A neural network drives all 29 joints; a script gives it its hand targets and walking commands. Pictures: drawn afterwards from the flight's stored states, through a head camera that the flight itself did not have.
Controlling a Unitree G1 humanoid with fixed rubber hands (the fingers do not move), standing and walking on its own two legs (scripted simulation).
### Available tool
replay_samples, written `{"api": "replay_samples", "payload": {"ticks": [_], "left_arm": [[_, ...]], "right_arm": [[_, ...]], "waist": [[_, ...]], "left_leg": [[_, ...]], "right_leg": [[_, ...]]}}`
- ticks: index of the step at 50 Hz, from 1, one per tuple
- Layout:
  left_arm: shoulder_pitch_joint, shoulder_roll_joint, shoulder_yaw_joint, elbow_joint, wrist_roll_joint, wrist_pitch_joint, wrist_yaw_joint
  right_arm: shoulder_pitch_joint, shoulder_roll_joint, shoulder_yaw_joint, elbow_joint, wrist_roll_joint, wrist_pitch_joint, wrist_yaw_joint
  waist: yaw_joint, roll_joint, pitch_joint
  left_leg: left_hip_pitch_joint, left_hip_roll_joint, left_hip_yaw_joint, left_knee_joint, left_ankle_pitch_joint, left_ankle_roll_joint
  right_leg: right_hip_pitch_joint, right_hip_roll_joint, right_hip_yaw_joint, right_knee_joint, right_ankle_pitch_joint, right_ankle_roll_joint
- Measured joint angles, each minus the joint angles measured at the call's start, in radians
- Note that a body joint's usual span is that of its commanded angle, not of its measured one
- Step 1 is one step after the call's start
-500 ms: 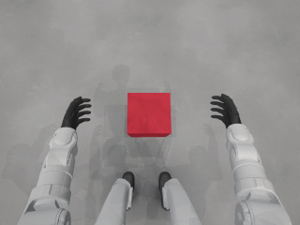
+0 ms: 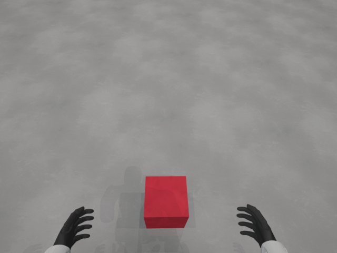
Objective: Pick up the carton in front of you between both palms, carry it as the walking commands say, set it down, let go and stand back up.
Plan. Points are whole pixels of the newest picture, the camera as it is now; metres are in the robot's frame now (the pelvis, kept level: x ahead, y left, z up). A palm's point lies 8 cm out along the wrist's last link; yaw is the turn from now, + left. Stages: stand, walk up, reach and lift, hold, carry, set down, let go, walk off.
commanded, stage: let go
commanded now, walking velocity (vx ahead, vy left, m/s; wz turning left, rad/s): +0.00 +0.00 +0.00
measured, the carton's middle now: (165, 203) +0.42 -0.01 -0.65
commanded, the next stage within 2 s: stand in 0.40 s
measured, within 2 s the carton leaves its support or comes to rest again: neither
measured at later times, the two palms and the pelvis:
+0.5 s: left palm (56, 246) +0.15 +0.25 -0.07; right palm (274, 248) +0.15 -0.26 -0.08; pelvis +0.00 +0.00 -0.01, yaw +0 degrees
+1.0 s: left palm out of the picture +0.14 +0.29 -0.10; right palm out of the picture +0.14 -0.29 -0.09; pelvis +0.01 +0.00 +0.00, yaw +0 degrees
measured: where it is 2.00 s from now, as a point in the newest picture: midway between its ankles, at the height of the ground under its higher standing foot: outside the picture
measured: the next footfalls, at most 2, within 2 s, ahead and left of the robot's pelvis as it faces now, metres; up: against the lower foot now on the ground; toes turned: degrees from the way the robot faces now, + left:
none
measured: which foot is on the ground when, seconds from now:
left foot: down 0.00-1.00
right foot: down 0.00-1.00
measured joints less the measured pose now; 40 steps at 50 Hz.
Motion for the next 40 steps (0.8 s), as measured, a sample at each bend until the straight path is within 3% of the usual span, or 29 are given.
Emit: {"api": "replay_samples", "payload": {"ticks": [11,20,25,40], "left_arm": [[-0.017,-0.001,-0.002,-0.021,0.020,0.104,-0.011],[-0.014,-0.003,-0.005,-0.045,0.036,0.150,0.004],[-0.030,0.054,-0.009,0.077,0.043,0.068,0.068],[-0.044,0.125,-0.006,0.288,0.045,-0.016,0.086]], "right_arm": [[0.005,0.000,0.012,-0.038,-0.011,0.108,0.020],[0.010,0.006,0.008,-0.035,-0.010,0.106,0.005],[-0.002,-0.046,0.019,0.100,-0.035,0.043,-0.051],[-0.020,-0.131,0.016,0.259,-0.037,-0.018,-0.079]], "waist": [[-0.007,-0.005,0.078],[-0.007,-0.002,0.094],[-0.002,-0.005,0.019],[-0.007,-0.012,-0.021]], "left_leg": [[0.151,0.003,0.000,0.010,-0.022,0.000],[0.167,0.002,-0.003,0.020,-0.029,-0.001],[0.076,0.004,-0.003,0.072,-0.051,-0.004],[0.062,0.003,-0.002,0.061,-0.061,0.002]], "right_leg": [[0.153,0.004,0.000,0.005,-0.019,-0.003],[0.170,0.003,-0.004,0.017,-0.028,-0.004],[0.081,0.007,-0.006,0.063,-0.047,-0.004],[0.069,0.005,-0.004,0.046,-0.053,-0.002]]}}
